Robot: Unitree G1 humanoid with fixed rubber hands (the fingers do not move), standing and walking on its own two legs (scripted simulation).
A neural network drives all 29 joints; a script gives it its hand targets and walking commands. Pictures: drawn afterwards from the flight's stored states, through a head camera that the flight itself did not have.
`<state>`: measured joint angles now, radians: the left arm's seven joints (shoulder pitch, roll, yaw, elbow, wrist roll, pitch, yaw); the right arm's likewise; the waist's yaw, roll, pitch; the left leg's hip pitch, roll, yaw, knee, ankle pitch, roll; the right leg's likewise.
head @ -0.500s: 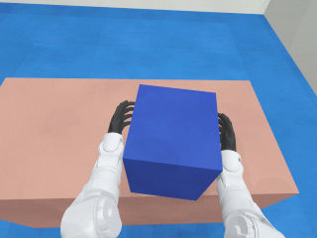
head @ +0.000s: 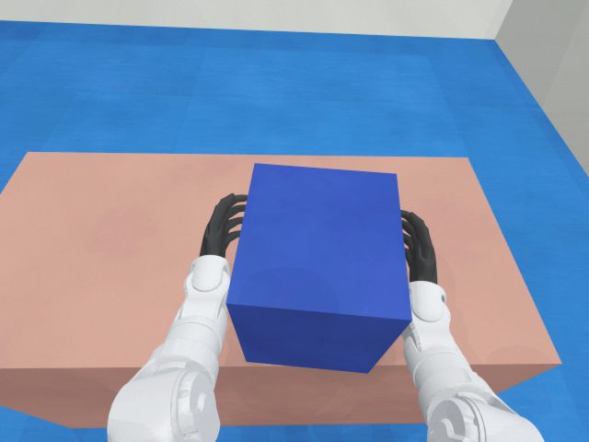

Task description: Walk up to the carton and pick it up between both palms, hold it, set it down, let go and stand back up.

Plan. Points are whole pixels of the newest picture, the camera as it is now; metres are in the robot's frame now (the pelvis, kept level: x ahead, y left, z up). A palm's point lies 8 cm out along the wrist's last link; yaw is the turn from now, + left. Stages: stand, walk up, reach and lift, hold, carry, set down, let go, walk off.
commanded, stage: reach and lift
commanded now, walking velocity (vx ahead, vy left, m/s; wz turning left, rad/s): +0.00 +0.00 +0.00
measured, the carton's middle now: (315, 275) +0.37 +0.01 -0.02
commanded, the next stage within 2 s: none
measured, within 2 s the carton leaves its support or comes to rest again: neither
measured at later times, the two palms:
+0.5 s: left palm (214, 235) +0.38 +0.16 +0.06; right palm (431, 260) +0.36 -0.13 +0.07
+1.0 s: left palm (205, 211) +0.36 +0.16 +0.13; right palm (452, 239) +0.35 -0.14 +0.13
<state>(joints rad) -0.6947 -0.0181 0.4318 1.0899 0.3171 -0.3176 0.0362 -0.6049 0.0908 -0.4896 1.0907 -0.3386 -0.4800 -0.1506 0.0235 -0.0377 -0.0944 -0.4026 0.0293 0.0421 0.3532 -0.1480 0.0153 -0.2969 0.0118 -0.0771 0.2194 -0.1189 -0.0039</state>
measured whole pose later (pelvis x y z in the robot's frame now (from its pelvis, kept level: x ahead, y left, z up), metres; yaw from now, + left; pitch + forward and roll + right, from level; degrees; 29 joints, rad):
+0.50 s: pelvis -0.01 +0.00 +0.00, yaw +0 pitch +6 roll -2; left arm -0.70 0.01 0.31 1.02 0.20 -0.13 0.07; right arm -0.61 0.05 -0.30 1.02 -0.15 -0.28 -0.16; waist 0.00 -0.03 -0.10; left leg -0.30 0.02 0.05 0.35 -0.15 0.02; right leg -0.20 0.00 -0.07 0.21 -0.12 0.00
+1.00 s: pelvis -0.01 +0.00 +0.00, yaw +1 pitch -5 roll -1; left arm -0.62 -0.05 0.28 0.43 0.28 0.42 0.03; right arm -0.60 0.00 -0.11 0.71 0.08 0.08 -0.16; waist -0.06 -0.06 0.03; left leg -0.10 0.01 0.03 0.35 -0.17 0.02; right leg 0.00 -0.01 -0.09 0.24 -0.16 0.01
